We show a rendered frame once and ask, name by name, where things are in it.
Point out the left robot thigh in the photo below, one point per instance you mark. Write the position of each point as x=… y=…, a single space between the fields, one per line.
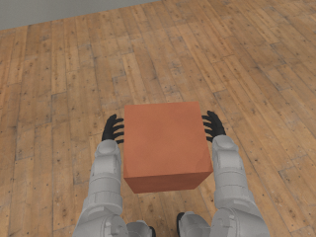
x=138 y=229

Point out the robot left upper arm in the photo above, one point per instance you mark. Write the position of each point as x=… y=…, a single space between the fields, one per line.
x=109 y=225

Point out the robot left hand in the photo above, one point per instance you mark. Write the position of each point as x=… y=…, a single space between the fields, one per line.
x=109 y=129

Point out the robot thigh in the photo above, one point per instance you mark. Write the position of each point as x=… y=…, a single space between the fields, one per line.
x=138 y=229
x=193 y=225

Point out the carton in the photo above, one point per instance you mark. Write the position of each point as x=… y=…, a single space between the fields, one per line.
x=164 y=147

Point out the robot right hand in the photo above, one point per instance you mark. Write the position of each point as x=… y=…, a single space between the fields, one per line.
x=215 y=125

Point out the right robot thigh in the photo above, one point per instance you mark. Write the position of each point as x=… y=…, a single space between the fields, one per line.
x=193 y=225

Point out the left robot forearm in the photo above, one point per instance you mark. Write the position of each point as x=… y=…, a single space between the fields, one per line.
x=104 y=184

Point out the robot right upper arm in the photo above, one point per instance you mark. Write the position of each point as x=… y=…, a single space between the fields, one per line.
x=232 y=222

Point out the right robot forearm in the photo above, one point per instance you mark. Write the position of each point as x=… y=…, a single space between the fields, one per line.
x=231 y=187

